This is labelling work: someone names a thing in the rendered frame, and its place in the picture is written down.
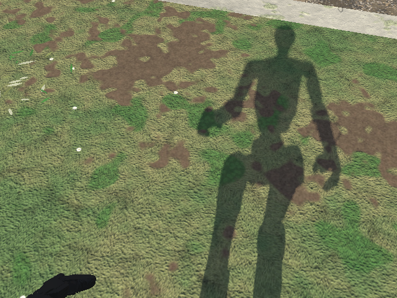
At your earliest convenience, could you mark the robot left hand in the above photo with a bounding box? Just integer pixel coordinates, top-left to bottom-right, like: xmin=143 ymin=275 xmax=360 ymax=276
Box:
xmin=26 ymin=273 xmax=96 ymax=298

